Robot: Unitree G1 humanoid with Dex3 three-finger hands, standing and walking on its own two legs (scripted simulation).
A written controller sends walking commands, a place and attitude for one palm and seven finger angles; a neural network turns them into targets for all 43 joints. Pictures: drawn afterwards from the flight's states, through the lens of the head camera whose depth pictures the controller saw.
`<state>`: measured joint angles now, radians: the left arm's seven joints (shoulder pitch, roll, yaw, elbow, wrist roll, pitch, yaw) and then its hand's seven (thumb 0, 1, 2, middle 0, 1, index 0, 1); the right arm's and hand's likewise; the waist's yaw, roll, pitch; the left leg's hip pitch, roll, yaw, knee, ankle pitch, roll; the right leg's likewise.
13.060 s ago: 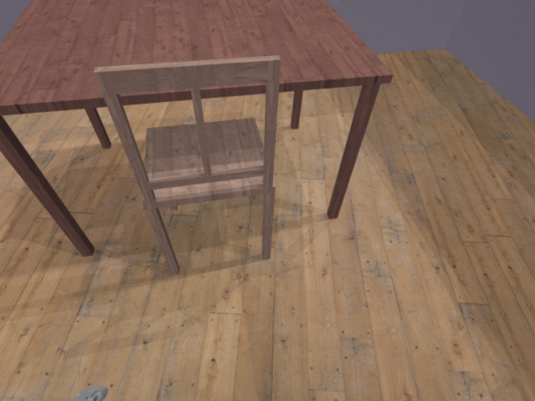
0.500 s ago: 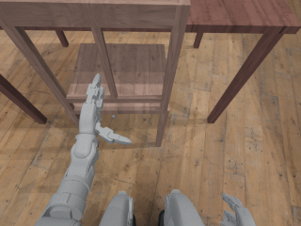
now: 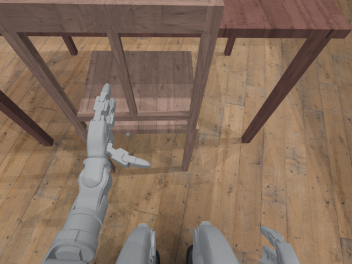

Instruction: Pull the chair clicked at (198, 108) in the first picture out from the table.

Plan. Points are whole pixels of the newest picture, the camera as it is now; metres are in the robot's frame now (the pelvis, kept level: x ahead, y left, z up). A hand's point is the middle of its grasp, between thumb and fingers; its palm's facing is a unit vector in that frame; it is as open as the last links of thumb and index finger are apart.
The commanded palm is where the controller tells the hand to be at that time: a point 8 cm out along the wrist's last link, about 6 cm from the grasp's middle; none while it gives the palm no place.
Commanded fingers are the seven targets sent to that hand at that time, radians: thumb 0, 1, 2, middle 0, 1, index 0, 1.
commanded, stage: aim the fingers beside a spindle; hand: left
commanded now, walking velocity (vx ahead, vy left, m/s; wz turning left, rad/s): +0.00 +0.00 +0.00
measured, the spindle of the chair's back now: (125, 81) +0.53 +0.12 +0.04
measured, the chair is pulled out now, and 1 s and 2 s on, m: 0.00 0.00 0.00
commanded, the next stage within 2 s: push the fingers through the gap in 0.20 s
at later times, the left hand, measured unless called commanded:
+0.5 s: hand (129, 128) +0.41 +0.10 +0.02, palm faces +0.00 -1.00 -0.05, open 16.9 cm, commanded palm +0.38 +0.15 +0.03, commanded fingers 0.00 -0.50 0.30 -0.06 -0.08 -0.06 -0.08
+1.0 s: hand (131, 111) +0.45 +0.10 +0.03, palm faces +0.01 -1.00 -0.04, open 16.9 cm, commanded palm +0.43 +0.15 +0.02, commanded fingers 0.00 -0.50 0.30 -0.06 -0.08 -0.06 -0.08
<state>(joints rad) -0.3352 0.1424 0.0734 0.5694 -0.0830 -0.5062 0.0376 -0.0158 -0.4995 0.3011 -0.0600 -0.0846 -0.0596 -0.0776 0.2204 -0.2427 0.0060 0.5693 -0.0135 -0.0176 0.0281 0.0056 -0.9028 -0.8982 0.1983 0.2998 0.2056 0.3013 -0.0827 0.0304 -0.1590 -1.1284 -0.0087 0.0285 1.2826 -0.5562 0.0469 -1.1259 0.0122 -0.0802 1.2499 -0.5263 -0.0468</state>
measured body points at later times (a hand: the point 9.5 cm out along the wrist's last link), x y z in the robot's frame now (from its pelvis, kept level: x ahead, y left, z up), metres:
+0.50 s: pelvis +0.00 +0.00 +0.00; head +0.12 +0.01 +0.43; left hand +0.40 +0.16 +0.03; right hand +0.12 -0.25 -0.12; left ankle +0.02 +0.09 -0.62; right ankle +0.03 -0.10 -0.62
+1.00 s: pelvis +0.00 +0.00 +0.00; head +0.13 +0.00 +0.43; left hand +0.45 +0.16 +0.04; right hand +0.07 -0.26 -0.13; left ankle +0.02 +0.09 -0.62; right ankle +0.03 -0.10 -0.62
